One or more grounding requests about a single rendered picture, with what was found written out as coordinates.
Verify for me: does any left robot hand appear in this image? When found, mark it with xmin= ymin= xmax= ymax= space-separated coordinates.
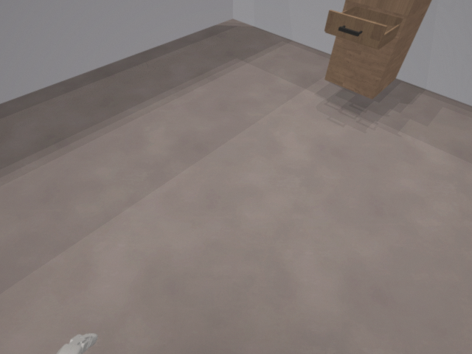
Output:
xmin=57 ymin=333 xmax=98 ymax=354

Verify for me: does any handle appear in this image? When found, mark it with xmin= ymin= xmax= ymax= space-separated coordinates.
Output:
xmin=339 ymin=26 xmax=363 ymax=36

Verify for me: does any drawer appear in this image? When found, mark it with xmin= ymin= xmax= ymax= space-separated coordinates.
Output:
xmin=324 ymin=6 xmax=403 ymax=50

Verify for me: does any cabinet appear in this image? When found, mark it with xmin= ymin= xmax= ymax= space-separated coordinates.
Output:
xmin=325 ymin=0 xmax=431 ymax=99

